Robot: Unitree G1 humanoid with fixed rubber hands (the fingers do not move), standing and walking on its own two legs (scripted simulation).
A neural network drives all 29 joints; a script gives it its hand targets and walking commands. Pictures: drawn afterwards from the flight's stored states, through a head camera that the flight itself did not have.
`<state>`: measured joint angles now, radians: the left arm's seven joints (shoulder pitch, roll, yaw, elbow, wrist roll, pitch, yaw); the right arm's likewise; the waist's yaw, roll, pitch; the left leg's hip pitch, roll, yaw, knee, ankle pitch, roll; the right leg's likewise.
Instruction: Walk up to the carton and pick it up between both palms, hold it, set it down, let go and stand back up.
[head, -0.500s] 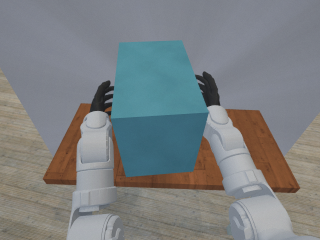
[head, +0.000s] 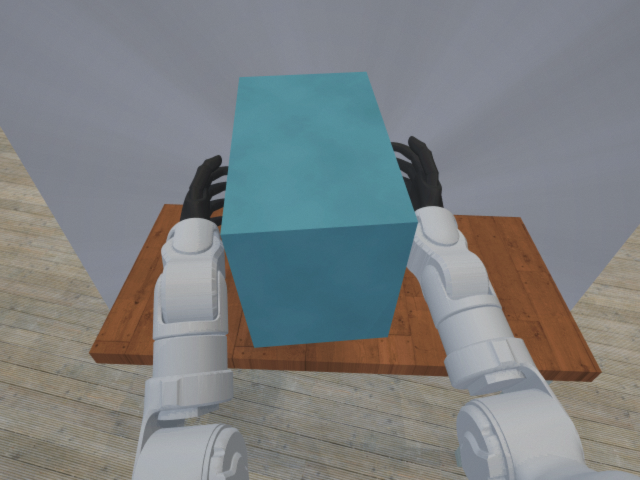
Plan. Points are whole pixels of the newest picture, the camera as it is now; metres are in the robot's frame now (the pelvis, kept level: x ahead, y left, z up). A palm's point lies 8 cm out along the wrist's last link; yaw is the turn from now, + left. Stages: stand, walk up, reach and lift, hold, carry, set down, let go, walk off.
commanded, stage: hold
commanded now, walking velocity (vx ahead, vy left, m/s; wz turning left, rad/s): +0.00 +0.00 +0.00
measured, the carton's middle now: (312, 204) +0.42 +0.00 +0.15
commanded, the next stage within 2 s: none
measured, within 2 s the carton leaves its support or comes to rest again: neither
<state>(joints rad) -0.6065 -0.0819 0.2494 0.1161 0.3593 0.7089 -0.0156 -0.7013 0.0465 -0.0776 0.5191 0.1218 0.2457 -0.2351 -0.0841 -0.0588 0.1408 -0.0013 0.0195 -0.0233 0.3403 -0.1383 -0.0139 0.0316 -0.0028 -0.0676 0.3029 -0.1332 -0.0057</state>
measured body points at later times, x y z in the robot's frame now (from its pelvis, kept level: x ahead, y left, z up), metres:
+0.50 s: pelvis +0.01 +0.00 +0.00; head -0.02 +0.03 +0.45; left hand +0.38 +0.14 +0.17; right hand +0.39 -0.13 +0.19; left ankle +0.05 +0.13 -0.75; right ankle +0.04 -0.11 -0.75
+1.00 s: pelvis +0.00 +0.01 +0.00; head -0.02 +0.03 +0.45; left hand +0.38 +0.14 +0.17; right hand +0.39 -0.13 +0.18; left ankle +0.05 +0.13 -0.75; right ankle +0.04 -0.11 -0.75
